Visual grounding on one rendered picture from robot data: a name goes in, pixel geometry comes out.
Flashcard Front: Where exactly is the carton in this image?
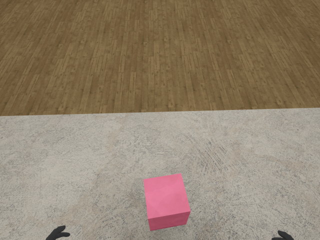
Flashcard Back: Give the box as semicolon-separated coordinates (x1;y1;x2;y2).
143;173;191;231

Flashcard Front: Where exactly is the left robot hand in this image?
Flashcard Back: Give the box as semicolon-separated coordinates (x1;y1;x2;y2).
46;225;70;240

